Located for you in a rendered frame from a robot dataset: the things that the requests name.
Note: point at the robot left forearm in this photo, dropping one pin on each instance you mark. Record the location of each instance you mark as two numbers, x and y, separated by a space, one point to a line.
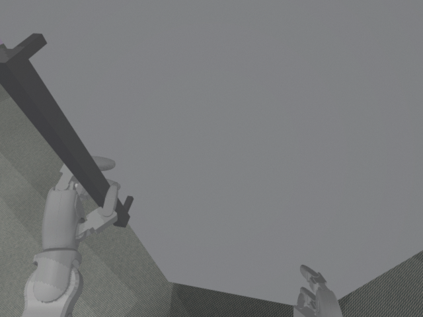
54 287

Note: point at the left robot hand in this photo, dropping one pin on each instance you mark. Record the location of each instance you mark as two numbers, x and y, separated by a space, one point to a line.
64 209

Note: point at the fridge door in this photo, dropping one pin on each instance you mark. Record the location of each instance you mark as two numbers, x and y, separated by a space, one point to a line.
255 136

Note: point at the handle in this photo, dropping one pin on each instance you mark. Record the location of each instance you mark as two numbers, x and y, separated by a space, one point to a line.
20 79

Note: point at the right robot hand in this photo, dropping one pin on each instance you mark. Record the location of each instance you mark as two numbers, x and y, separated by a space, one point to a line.
324 304

